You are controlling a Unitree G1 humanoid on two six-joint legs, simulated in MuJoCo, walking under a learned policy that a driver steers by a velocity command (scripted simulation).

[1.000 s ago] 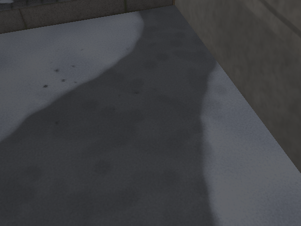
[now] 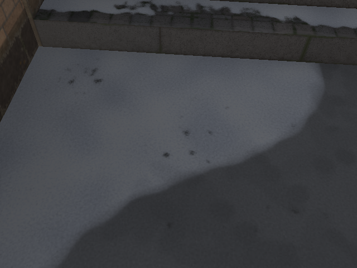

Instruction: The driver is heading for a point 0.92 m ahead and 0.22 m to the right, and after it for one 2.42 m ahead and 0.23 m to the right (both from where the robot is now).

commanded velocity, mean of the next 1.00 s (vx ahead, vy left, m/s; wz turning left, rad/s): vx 0.22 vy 0.00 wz -0.47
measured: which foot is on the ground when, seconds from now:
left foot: up 0.00-0.22, down 0.24-0.64, up 0.66-1.00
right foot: down 0.00-0.22, up 0.24-0.62, down 0.64-1.00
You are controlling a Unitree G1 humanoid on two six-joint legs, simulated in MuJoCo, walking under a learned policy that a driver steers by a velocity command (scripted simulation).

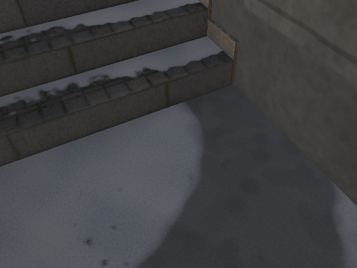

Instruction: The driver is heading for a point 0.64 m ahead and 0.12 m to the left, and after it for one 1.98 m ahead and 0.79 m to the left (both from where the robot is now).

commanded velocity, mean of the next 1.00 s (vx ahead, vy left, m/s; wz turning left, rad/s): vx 0.36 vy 0.00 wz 0.08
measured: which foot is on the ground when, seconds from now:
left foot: up 0.00-0.18, down 0.20-0.94, up 0.96-1.00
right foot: down 0.00-0.18, up 0.20-0.90, down 0.92-1.00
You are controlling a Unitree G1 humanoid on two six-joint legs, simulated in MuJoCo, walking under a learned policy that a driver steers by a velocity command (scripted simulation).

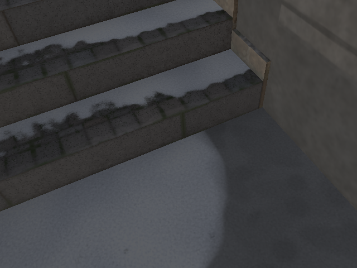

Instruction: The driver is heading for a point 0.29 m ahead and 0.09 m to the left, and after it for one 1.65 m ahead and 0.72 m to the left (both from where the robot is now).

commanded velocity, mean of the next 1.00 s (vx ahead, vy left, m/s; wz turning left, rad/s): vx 0.77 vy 0.00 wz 0.60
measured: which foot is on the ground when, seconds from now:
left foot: up 0.00-0.36, down 0.38-0.76, up 0.78-1.00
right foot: down 0.00-0.36, up 0.38-0.76, down 0.78-1.00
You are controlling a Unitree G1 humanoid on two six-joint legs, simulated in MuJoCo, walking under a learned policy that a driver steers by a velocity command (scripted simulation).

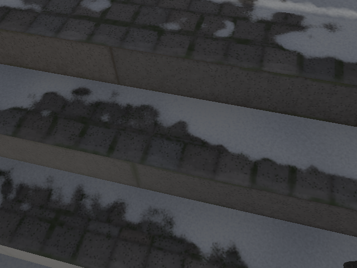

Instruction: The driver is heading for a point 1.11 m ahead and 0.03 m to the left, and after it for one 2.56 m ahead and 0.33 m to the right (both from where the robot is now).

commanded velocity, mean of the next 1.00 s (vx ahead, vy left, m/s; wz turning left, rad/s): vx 0.86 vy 0.00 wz -0.07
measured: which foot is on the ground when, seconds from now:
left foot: up 0.00-0.38, down 0.40-0.88, up 0.90-1.00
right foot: down 0.00-0.44, up 0.46-0.88, down 0.90-1.00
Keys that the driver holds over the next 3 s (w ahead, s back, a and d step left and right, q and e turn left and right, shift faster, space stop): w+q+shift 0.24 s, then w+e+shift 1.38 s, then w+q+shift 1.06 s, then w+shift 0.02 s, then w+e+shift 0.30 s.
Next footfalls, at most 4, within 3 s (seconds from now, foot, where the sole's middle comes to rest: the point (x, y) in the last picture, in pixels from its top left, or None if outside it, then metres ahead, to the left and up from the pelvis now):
0.40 left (82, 251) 0.41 0.34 -0.60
0.90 right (104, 125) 0.77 0.28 -0.42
1.24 left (63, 0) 1.20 0.44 -0.25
1.68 right None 1.45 0.08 -0.25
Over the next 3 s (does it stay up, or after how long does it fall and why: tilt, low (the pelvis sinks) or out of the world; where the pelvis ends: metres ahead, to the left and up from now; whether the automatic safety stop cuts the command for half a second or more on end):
stays up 2.51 -0.22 0.50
